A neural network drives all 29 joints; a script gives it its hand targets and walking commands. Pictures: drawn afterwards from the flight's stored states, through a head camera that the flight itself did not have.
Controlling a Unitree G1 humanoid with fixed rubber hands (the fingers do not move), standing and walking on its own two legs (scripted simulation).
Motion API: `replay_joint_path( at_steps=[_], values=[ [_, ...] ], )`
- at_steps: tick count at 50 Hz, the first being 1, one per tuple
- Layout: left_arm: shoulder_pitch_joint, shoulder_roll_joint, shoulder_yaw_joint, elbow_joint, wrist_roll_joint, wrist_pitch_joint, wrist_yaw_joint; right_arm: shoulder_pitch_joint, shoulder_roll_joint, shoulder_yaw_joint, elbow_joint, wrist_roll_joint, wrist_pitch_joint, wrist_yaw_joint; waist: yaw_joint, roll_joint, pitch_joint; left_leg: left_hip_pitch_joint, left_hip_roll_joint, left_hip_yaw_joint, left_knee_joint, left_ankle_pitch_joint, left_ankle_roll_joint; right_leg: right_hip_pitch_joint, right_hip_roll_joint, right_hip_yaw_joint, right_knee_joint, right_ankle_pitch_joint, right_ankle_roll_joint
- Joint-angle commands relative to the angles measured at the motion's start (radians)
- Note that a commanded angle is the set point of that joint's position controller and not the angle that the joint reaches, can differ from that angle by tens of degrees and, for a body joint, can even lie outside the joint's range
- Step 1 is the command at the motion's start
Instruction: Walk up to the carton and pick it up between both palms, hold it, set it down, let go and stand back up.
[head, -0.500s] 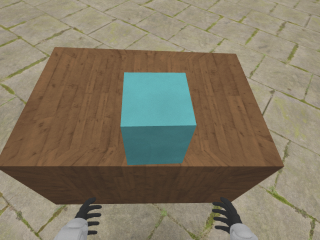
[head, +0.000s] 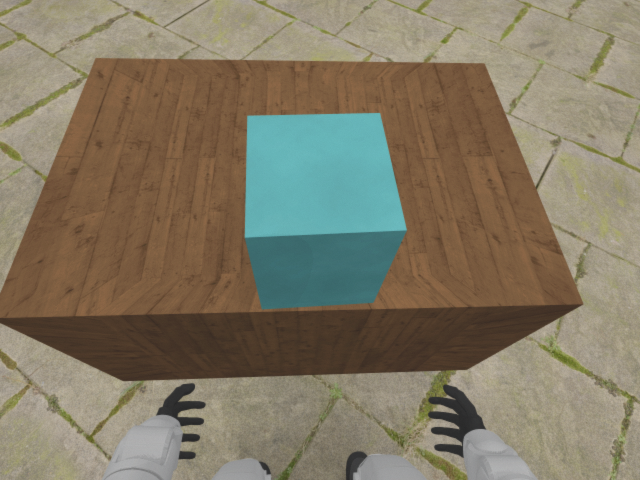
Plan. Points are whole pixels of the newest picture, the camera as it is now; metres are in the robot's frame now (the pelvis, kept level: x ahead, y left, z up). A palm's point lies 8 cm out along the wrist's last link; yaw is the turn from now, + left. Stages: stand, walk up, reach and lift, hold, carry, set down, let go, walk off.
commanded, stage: let go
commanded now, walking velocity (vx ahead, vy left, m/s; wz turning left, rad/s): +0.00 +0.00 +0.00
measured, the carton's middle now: (316, 218) +0.48 +0.00 -0.07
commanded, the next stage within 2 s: stand in 0.90 s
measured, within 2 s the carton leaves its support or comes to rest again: neither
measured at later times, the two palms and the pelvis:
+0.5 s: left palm (142, 430) +0.17 +0.21 -0.07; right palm (512, 427) +0.17 -0.24 -0.07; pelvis +0.01 -0.01 +0.01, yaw -2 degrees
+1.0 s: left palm (141, 445) +0.16 +0.22 -0.08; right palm (506, 453) +0.14 -0.24 -0.10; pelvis +0.01 -0.01 +0.00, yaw +0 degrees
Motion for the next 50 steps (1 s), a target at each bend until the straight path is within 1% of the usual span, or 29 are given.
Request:
replay_joint_path(
  at_steps=[1, 5, 8, 12, 15, 18, 21, 24, 27, 30, 35, 45, 46, 47, 48, 49, 50],
  values=[
    [-0.068, 0.094, 0.024, -0.201, 0.013, 0.008, 0.009, -0.037, -0.132, -0.016, -0.138, 0.015, -0.01, 0.004, 0.0, 0.02, -0.397, 0.169, -0.022, 0.039, -0.069, 0.342, -0.024, 0.184, 0.028, -0.03, -0.039, 0.3, -0.044],
    [0.011, 0.133, 0.012, -0.342, -0.008, 0.006, 0.007, 0.012, -0.178, -0.035, -0.257, 0.018, 0.0, 0.011, 0.022, 0.007, -0.414, 0.227, -0.034, 0.057, -0.116, 0.376, -0.016, 0.25, 0.049, -0.025, -0.073, 0.34, -0.047],
    [0.059, 0.162, -0.017, -0.438, -0.042, 0.007, 0.003, 0.041, -0.198, -0.041, -0.35, 0.024, 0.014, 0.019, 0.027, 0.003, -0.385, 0.254, -0.043, 0.068, -0.145, 0.391, -0.016, 0.259, 0.059, -0.02, -0.107, 0.34, -0.045],
    [0.136, 0.178, -0.052, -0.497, -0.072, -0.017, -0.008, 0.105, -0.182, -0.023, -0.408, 0.04, 0.008, 0.041, 0.027, 0.015, -0.299, 0.278, -0.052, 0.075, -0.169, 0.389, -0.019, 0.238, 0.058, -0.011, -0.145, 0.319, -0.044],
    [0.188, 0.182, -0.057, -0.487, -0.072, -0.077, -0.019, 0.146, -0.157, -0.013, -0.402, 0.04, -0.036, 0.06, 0.022, 0.023, -0.236, 0.279, -0.059, 0.076, -0.175, 0.362, -0.018, 0.219, 0.05, -0.003, -0.16, 0.287, -0.043],
    [0.221, 0.194, -0.048, -0.47, -0.071, -0.177, -0.026, 0.166, -0.14, -0.022, -0.383, 0.022, -0.131, 0.073, 0.018, 0.019, -0.208, 0.262, -0.065, 0.079, -0.167, 0.324, -0.008, 0.197, 0.042, 0.003, -0.155, 0.243, -0.039],
    [0.236, 0.205, -0.039, -0.444, -0.086, -0.281, -0.02, 0.165, -0.122, -0.032, -0.37, -0.009, -0.234, 0.071, 0.019, 0.011, -0.194, 0.224, -0.064, 0.082, -0.154, 0.266, -0.001, 0.167, 0.039, 0.002, -0.138, 0.184, -0.035],
    [0.235, 0.214, -0.041, -0.415, -0.106, -0.367, -0.01, 0.158, -0.117, -0.043, -0.355, -0.035, -0.313, 0.065, 0.019, 0.009, -0.181, 0.176, -0.06, 0.086, -0.149, 0.193, 0.0, 0.141, 0.041, -0.007, -0.118, 0.114, -0.035],
    [0.226, 0.228, -0.048, -0.405, -0.125, -0.418, 0.0, 0.148, -0.125, -0.063, -0.334, -0.052, -0.358, 0.057, 0.016, 0.014, -0.175, 0.137, -0.054, 0.089, -0.15, 0.124, 0.001, 0.123, 0.048, -0.016, -0.101, 0.052, -0.036],
    [0.215, 0.237, -0.06, -0.404, -0.143, -0.439, 0.009, 0.138, -0.139, -0.082, -0.321, -0.064, -0.378, 0.052, 0.012, 0.013, -0.177, 0.103, -0.048, 0.09, -0.156, 0.068, 0.006, 0.118, 0.055, -0.023, -0.088, 0.012, -0.037],
    [0.214, 0.244, -0.077, -0.407, -0.162, -0.443, 0.02, 0.134, -0.146, -0.096, -0.315, -0.074, -0.388, 0.048, 0.011, 0.004, -0.189, 0.066, -0.044, 0.09, -0.16, 0.037, 0.015, 0.132, 0.059, -0.027, -0.072, 0.001, -0.036],
    [0.242, 0.236, -0.068, -0.378, -0.143, -0.43, 0.015, 0.148, -0.112, -0.065, -0.279, -0.055, -0.397, 0.05, 0.023, 0.001, -0.194, 0.089, -0.057, 0.089, -0.149, 0.107, 0.012, 0.151, 0.047, -0.02, -0.086, 0.043, -0.028],
    [0.409, 0.184, -0.034, -0.198, -0.03, -0.577, 0.006, 0.357, -0.094, -0.022, -0.163, 0.027, -0.23, 0.047, 0.052, 0.114, -0.203, 0.023, 0.057, -0.023, -0.12, 0.061, 0.037, 0.133, -0.068, 0.061, -0.139, 0.035, -0.004],
    [0.427, 0.233, -0.028, -0.178, -0.036, -0.621, -0.001, 0.398, -0.09, -0.026, -0.183, 0.018, -0.16, 0.043, 0.018, 0.023, -0.119, -0.034, 0.023, -0.009, -0.097, -0.101, 0.03, 0.09, -0.07, 0.085, -0.169, -0.091, 0.003],
    [0.37, 0.234, -0.025, -0.176, -0.039, -0.652, -0.01, 0.38, -0.1, -0.023, -0.202, 0.018, -0.135, 0.041, 0.0, -0.045, -0.12, 0.023, 0.036, -0.021, -0.092, -0.006, 0.028, 0.064, -0.069, 0.093, -0.146, -0.04, -0.006],
    [0.349, 0.199, -0.03, -0.163, -0.046, -0.671, -0.018, 0.356, -0.128, -0.023, -0.212, 0.01, -0.131, 0.043, 0.009, -0.017, -0.167, 0.05, 0.055, -0.036, -0.088, 0.053, 0.032, 0.07, -0.058, 0.078, -0.114, 0.058, -0.016],
    [0.348, 0.173, -0.034, -0.147, -0.059, -0.682, -0.021, 0.358, -0.148, -0.026, -0.208, 0.003, -0.132, 0.043, 0.009, 0.015, -0.191, 0.029, 0.048, -0.04, -0.091, 0.028, 0.034, 0.09, -0.057, 0.074, -0.109, 0.09, -0.016]
  ],
)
